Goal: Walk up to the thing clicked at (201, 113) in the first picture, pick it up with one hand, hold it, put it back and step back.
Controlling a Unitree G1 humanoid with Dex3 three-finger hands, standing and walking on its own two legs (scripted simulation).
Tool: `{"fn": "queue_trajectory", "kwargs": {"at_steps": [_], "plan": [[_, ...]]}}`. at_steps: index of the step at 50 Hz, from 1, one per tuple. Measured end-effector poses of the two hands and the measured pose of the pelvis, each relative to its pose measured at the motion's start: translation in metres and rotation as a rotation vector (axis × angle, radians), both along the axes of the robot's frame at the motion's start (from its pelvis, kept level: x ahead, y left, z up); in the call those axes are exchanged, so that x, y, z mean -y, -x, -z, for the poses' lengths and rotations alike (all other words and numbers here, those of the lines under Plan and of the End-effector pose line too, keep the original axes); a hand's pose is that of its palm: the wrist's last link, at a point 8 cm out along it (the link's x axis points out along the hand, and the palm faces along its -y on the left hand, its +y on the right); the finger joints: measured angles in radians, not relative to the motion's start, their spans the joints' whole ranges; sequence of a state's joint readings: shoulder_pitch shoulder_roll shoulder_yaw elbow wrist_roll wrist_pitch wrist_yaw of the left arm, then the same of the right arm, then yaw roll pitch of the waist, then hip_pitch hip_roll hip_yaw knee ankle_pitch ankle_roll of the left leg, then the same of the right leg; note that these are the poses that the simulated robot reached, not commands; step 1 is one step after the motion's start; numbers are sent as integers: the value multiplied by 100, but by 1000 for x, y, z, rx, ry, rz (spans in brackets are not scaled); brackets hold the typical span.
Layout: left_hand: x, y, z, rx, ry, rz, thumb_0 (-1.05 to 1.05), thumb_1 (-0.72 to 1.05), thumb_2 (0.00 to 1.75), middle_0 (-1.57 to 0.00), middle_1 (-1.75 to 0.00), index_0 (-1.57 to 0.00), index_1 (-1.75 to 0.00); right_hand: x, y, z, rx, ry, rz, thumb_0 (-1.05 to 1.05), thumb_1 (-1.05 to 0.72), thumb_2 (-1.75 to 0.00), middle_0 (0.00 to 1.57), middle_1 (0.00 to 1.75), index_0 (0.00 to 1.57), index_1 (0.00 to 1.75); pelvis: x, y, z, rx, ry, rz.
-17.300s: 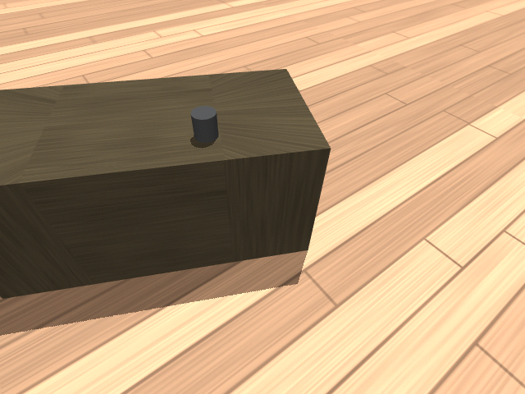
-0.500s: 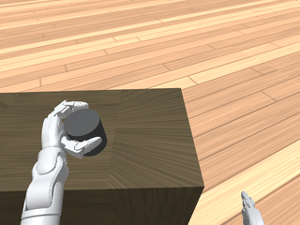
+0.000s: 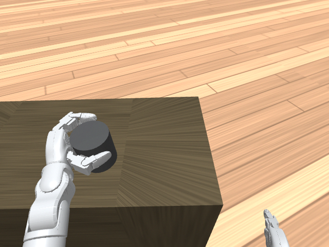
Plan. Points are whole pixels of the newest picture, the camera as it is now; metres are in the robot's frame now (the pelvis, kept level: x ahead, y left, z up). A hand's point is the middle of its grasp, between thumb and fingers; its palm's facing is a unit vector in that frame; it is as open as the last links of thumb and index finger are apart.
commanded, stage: crouch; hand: left
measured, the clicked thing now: (95, 147) +0.33 +0.16 +0.12
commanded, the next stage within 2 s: lower in 1.04 s
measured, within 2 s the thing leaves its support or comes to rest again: neither
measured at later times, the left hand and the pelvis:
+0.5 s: hand (95, 149) +0.37 +0.18 +0.07, palm faces +0.17 -0.98 +0.02, open 11.4 cm; pelvis -0.01 +0.00 -0.01, yaw +0 degrees
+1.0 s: hand (99, 148) +0.42 +0.19 +0.01, palm faces +0.18 -0.98 +0.00, open 11.4 cm; pelvis -0.02 +0.00 -0.04, yaw -1 degrees
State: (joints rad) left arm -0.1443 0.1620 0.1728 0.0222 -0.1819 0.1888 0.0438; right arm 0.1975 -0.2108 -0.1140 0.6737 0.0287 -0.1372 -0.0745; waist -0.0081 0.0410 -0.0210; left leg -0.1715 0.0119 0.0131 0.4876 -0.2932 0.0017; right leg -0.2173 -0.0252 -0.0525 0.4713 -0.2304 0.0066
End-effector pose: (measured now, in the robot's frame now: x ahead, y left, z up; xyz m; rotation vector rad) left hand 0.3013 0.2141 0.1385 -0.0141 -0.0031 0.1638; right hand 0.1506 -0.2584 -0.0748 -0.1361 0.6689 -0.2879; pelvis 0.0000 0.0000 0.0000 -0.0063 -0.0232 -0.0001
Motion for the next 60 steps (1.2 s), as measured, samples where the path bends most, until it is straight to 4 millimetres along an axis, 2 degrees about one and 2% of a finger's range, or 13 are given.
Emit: {"fn": "queue_trajectory", "kwargs": {"at_steps": [7, 10, 18, 24, 32, 39, 60], "plan": [[3, -2, -1, 10, 1, 12, -1, -61, 109, -64, -103, -67, -105, -2, 2, 1, -3, -4, -3, -1, 51, -6, 5, 5, 6, 5, 1, 0, 0, -2, 0, 2], [1, -5, 5, -2, 6, 10, -1, -61, 109, -64, -103, -67, -105, -4, 3, 3, -15, -10, -6, -1, 51, -6, 5, 5, 6, 5, 1, 0, 0, -6, 0, 1], [-8, -20, 40, -64, 25, -9, -1, -61, 109, -64, -102, -68, -104, -7, 7, 10, -55, -11, -13, -1, 52, -5, 5, 5, 6, 5, 1, 5, 3, -37, -2, 2], [-13, -39, 69, -83, 23, -10, -1, -61, 108, -65, -101, -69, -103, 2, 14, 14, -81, 23, 6, -1, 52, -5, 6, 5, 6, 5, 0, 9, 10, -88, -2, 6], [-15, -60, 92, -68, 5, 3, -1, -61, 108, -65, -101, -69, -103, 13, 25, 15, -93, 69, 17, -1, 51, -5, 5, 5, 6, 5, -2, 14, 21, -152, 1, 13], [-17, -72, 107, -59, 7, -8, -1, -61, 108, -65, -101, -69, -103, 15, 28, 13, -83, 95, 7, -1, 51, -6, 5, 5, 6, 5, -2, 16, 29, -197, 4, 15], [-24, -98, 134, -46, 3, -13, -1, -61, 108, -65, -101, -69, -103, 0, 31, 11, -51, 108, -57, -1, 49, -6, 6, 5, 6, 5, -4, 19, 50, -281, 16, 14]]}}
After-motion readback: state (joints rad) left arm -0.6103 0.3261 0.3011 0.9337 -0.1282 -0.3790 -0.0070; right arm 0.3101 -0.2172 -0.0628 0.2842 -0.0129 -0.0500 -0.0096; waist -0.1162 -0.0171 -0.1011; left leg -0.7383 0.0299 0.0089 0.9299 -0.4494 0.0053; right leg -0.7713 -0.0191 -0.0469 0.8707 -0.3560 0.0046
